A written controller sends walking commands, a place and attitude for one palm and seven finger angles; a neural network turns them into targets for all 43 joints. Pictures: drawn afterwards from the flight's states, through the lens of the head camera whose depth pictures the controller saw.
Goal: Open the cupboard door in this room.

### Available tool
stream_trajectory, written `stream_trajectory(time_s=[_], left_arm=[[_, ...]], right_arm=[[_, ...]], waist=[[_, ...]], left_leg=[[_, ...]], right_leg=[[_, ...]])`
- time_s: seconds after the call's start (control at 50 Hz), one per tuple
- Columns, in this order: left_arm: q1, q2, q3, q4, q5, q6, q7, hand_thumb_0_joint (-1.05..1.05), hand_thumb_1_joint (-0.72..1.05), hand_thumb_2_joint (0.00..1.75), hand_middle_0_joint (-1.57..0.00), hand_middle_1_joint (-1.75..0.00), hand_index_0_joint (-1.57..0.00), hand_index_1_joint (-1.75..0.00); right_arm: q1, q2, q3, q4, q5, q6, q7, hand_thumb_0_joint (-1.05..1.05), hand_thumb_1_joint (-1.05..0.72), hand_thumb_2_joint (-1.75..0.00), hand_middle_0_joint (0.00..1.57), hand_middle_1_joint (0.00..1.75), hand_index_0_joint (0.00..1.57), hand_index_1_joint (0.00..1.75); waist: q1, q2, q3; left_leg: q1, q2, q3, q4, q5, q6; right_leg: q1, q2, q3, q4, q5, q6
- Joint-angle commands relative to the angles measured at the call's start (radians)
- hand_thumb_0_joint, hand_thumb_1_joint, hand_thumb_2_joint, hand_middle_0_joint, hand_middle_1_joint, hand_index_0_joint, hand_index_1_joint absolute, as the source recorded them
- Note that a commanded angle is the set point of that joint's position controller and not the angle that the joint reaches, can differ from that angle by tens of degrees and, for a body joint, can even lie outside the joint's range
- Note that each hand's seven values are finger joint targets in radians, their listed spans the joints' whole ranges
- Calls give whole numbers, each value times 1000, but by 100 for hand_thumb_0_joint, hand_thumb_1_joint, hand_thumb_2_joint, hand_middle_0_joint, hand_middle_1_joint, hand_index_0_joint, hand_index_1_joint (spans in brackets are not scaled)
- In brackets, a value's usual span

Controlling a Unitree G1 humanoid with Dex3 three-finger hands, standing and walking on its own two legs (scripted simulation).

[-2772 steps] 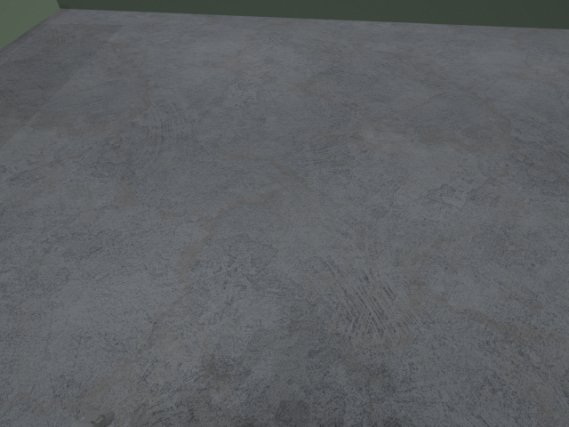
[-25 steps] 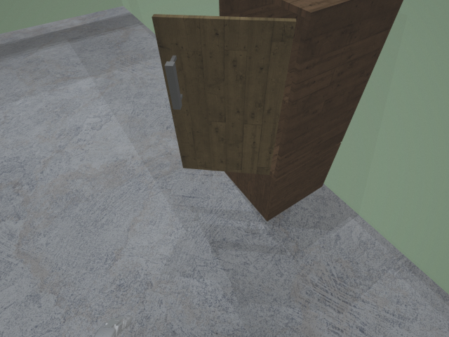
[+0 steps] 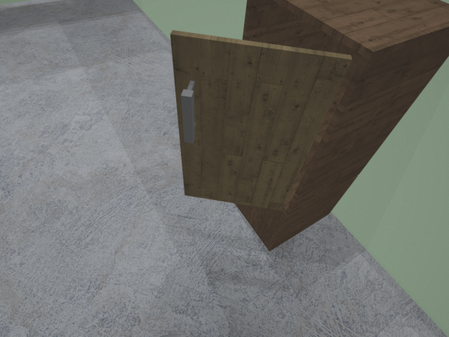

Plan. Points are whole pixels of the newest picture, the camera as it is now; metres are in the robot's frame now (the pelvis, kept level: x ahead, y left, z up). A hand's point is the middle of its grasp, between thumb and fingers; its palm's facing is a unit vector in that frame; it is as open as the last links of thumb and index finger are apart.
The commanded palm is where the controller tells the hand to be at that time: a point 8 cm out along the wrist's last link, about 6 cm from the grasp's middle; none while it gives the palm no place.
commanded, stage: come to a stop and stand still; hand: left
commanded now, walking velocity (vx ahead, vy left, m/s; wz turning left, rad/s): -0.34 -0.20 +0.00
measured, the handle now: (190, 112) +0.58 +0.13 +0.04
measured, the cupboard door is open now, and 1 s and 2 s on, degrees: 50 50 50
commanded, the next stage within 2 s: look again from close up in 0.82 s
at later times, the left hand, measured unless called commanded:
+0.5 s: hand out of the picture +0.10 +0.14 -0.16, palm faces +0.00 -0.98 -0.22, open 7.4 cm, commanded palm none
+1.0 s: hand out of the picture +0.04 +0.16 -0.17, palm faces -0.01 -0.98 -0.21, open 7.4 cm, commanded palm none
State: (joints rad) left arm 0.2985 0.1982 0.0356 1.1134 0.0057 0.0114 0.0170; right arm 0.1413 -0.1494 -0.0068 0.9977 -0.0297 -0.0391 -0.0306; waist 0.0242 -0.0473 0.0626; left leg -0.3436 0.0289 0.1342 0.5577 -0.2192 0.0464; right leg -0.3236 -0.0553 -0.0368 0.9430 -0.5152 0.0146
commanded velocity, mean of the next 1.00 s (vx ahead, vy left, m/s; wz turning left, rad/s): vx -0.05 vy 0.03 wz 0.00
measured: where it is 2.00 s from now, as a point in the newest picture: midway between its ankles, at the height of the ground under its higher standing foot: outside the picture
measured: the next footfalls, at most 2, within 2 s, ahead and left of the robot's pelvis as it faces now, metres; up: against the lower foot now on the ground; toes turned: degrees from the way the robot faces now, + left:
right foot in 0.30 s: +0.03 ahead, -0.16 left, +0.00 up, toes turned -1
left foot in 0.58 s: +0.05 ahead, +0.07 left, +0.00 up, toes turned +2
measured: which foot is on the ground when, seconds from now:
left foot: down 0.00-0.30, up 0.32-0.56, down 0.58-1.00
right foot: up 0.00-0.28, down 0.30-1.00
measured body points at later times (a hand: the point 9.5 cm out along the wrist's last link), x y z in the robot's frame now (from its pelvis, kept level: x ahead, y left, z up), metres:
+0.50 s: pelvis +0.03 -0.04 +0.01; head +0.06 -0.04 +0.46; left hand +0.10 +0.20 -0.14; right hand +0.06 -0.30 -0.14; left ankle +0.00 +0.07 -0.69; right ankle +0.00 -0.17 -0.73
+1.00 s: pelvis +0.03 -0.02 +0.01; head +0.05 -0.01 +0.46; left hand +0.04 +0.21 -0.15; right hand +0.07 -0.25 -0.15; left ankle +0.01 +0.07 -0.73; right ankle -0.01 -0.16 -0.73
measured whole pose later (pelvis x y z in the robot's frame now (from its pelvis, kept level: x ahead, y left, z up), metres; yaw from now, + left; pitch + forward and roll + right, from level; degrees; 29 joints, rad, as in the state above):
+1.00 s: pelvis +0.03 -0.02 +0.01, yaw -1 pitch +1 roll +0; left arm 0.27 0.17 -0.02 1.08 0.02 -0.01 0.04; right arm 0.22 -0.18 -0.01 1.02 -0.01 0.00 -0.02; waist 0.01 0.00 0.03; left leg -0.23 -0.02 0.07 0.50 -0.29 0.05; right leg -0.18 -0.03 0.00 0.47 -0.30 0.03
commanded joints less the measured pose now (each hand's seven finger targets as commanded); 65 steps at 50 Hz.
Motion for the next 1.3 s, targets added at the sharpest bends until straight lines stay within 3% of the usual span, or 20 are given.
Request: stream_trajectory(time_s=[0.0,0.12,0.22,0.24,0.26,0.28,0.3,0.34,0.4,0.52,0.56,0.58,0.64,0.7,0.8,0.88,0.9,0.94,1.04,1.28], left_arm=[[55,63,19,-67,2,27,1,0,90,90,-20,-30,-20,-30],[-1,60,41,-148,11,50,1,0,90,90,-20,-30,-20,-30],[32,60,40,-161,11,32,2,0,90,90,-20,-30,-20,-30],[57,87,42,-161,16,20,6,0,90,90,-20,-30,-20,-30],[29,164,49,-173,27,6,12,0,90,90,-20,-30,-20,-30],[-14,216,46,-185,25,-4,12,0,90,90,-20,-30,-20,-30],[-44,224,40,-200,23,-3,9,0,90,90,-20,-30,-20,-30],[-85,176,38,-183,18,-16,23,0,90,90,-20,-30,-20,-30],[-73,182,39,-173,16,-18,22,0,90,90,-20,-30,-20,-30],[-76,190,40,-134,4,-12,20,0,90,90,-20,-30,-20,-30],[-58,118,27,-146,-3,0,12,0,90,90,-20,-30,-20,-30],[-54,87,20,-145,2,9,17,0,90,90,-20,-30,-20,-30],[-87,79,12,-128,6,27,11,0,90,90,-20,-30,-20,-30],[-49,77,6,-97,4,14,8,0,90,90,-20,-30,-20,-30],[-57,87,-8,-67,4,-10,9,0,90,90,-20,-30,-20,-30],[-34,84,-14,-45,4,-16,9,0,90,90,-20,-30,-20,-30],[37,73,-27,-39,25,-35,55,0,90,90,-20,-30,-20,-30],[16,114,-24,-91,15,-46,45,0,90,90,-20,-30,-20,-30],[32,84,-27,-94,11,-42,32,0,90,90,-20,-30,-20,-30],[15,107,-27,-92,6,-35,23,0,90,90,-20,-30,-20,-30]], right_arm=[[74,-208,-43,-2,10,24,-29,0,-90,-90,20,30,20,30],[48,-229,-80,-19,2,50,-31,0,-90,-90,20,30,20,30],[31,-228,-90,-34,6,61,-15,0,-90,-90,20,30,20,30],[38,-199,-86,-39,12,63,-9,0,-90,-90,20,30,20,30],[72,-137,-80,-50,23,67,1,0,-90,-90,20,30,20,30],[56,-110,-70,-65,26,79,12,0,-90,-90,20,30,20,30],[28,-105,-68,-79,23,88,19,0,-90,-90,20,30,20,30],[53,-116,-67,-55,20,89,10,0,-90,-90,20,30,20,30],[54,-124,-62,-37,26,80,15,0,-90,-90,20,30,20,30],[126,-112,-50,-8,23,62,13,0,-90,-90,20,30,20,30],[124,-188,-57,-15,12,47,9,0,-90,-90,20,30,20,30],[108,-215,-57,-21,8,52,8,0,-90,-90,20,30,20,30],[86,-183,-44,-12,7,42,-9,0,-90,-90,20,30,20,30],[86,-166,-37,-1,13,31,-16,0,-90,-90,20,30,20,30],[109,-140,-37,30,22,32,-4,0,-90,-90,20,30,20,30],[120,-130,-25,60,21,24,-2,0,-90,-90,20,30,20,30],[82,-173,-24,-11,30,13,7,0,-90,-90,20,30,20,30],[128,-141,-11,-35,9,8,17,0,-90,-90,20,30,20,30],[155,-151,-14,-56,14,-1,2,0,-90,-90,20,30,20,30],[135,-147,-5,7,16,1,5,0,-90,-90,20,30,20,30]], waist=[[-21,166,-134],[-26,204,-132],[1,207,-137],[16,120,-113],[-8,-117,-109],[-3,-214,-85],[1,-91,-68],[-19,-205,-106],[-3,-143,-105],[-23,-121,-110],[-4,123,-128],[1,159,-115],[-1,217,-26],[9,161,-92],[-26,-22,-55],[-24,40,-53],[-21,141,-8],[-21,182,-100],[-26,63,-102],[-19,8,-21]], left_leg=[[155,322,-233,-211,612,131],[149,326,-205,-182,563,136],[82,262,-193,-122,377,78],[44,201,-164,-46,249,33],[-55,65,-68,86,-52,-43],[-54,-20,-69,254,-360,-75],[-32,-26,-125,349,-362,-68],[-119,-12,-152,429,-325,-78],[-104,-25,-127,344,-294,-97],[135,-36,-92,-152,4,-88],[214,156,-278,-165,335,6],[121,215,-308,-187,288,55],[74,188,-320,-275,242,82],[165,158,-263,-209,385,68],[178,71,-198,-202,125,-16],[195,71,-190,-223,145,-16],[171,98,-162,-66,367,-36],[148,83,-194,-95,210,-25],[179,91,-200,-78,394,13],[144,61,-173,-165,127,1]], right_leg=[[-32,-8,19,-19,21,12],[-73,25,22,-2,43,10],[125,36,-28,-352,244,-10],[172,7,16,-503,371,-22],[196,-181,252,-624,515,-79],[76,-347,349,-688,571,-184],[10,-326,310,-669,602,-213],[166,-269,266,-578,892,-214],[249,-250,191,-537,1027,-200],[205,-195,165,-467,836,-121],[77,-66,70,-408,436,-25],[125,-20,19,-405,211,-5],[91,5,25,-313,99,-11],[129,-7,45,-416,199,-17],[131,-57,113,-579,388,-34],[140,-53,110,-595,386,-33],[88,-68,106,-539,486,-23],[124,-49,96,-487,311,-60],[119,-23,66,-443,412,-52],[106,-43,112,-511,394,-47]])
